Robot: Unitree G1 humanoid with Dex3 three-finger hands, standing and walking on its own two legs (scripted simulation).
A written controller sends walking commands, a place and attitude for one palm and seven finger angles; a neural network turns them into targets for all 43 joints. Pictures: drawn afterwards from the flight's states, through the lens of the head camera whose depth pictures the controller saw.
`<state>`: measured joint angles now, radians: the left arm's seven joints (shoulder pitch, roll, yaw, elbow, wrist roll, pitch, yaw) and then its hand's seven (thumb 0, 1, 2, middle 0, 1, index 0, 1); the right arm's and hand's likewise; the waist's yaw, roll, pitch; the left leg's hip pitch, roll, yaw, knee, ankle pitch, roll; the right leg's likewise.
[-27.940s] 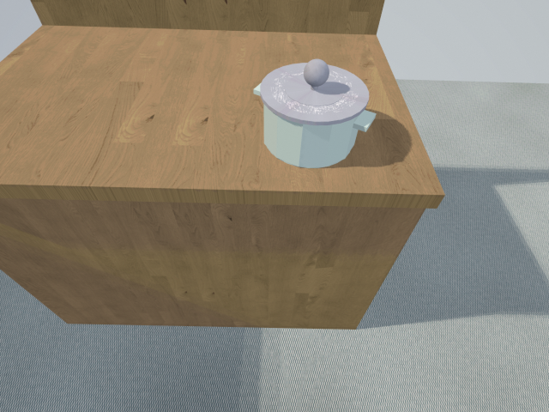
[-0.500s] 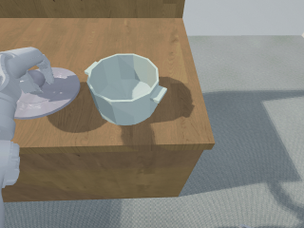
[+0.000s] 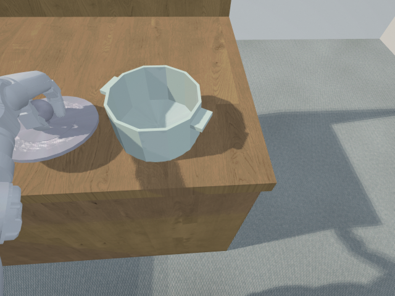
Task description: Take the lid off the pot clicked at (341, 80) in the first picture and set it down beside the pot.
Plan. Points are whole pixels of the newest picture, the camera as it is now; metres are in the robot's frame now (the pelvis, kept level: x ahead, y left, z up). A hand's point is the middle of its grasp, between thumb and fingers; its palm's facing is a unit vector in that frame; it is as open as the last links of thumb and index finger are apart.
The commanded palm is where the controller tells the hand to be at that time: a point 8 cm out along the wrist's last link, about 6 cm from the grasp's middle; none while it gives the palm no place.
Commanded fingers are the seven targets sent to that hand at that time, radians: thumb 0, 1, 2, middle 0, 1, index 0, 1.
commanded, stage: lower the lid onto the table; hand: left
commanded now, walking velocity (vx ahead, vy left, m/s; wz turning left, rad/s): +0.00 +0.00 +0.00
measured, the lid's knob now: (40, 111) +0.47 +0.31 +0.10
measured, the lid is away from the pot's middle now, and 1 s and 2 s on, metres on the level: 0.23 0.23 0.23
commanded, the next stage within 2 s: open the fingers wide in 0.56 s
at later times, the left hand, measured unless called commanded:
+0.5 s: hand (47, 122) +0.45 +0.29 +0.09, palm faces -0.47 -0.12 -0.87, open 6.4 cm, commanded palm +0.47 +0.30 +0.16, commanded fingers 0.00 0.83 0.78 -0.97 -0.99 -0.98 -1.00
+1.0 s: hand (43, 130) +0.44 +0.30 +0.08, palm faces -0.42 -0.07 -0.90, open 6.3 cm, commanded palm +0.46 +0.30 +0.15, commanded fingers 0.00 0.45 0.72 -0.69 -0.93 -0.69 -0.94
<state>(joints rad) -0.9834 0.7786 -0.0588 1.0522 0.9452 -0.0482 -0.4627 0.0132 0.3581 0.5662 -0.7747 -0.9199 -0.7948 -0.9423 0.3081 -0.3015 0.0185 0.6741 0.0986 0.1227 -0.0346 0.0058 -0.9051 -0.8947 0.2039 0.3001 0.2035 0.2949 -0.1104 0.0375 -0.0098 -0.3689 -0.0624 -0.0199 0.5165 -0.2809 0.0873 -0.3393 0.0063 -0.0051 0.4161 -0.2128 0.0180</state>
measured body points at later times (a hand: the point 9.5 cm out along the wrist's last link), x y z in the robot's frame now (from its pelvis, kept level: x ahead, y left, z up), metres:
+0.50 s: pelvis +0.00 +0.00 +0.00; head +0.07 +0.01 +0.44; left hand +0.47 +0.30 +0.14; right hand +0.04 -0.28 -0.12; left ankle -0.02 +0.06 -0.74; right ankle -0.01 -0.14 -0.74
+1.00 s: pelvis +0.00 +0.00 -0.01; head +0.06 +0.00 +0.44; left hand +0.45 +0.30 +0.13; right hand +0.04 -0.28 -0.13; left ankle -0.02 +0.06 -0.74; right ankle -0.01 -0.14 -0.74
